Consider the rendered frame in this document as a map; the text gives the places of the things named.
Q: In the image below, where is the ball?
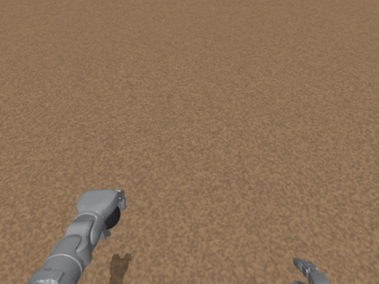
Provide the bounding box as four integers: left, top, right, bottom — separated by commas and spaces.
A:
104, 206, 120, 230

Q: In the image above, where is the left robot arm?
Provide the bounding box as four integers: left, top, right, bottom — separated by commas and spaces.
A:
26, 211, 104, 284

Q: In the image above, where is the left robot hand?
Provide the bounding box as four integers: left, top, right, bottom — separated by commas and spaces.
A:
76, 189, 126, 240

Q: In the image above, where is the right robot hand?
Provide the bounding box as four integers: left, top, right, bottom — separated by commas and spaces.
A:
293, 258, 330, 284

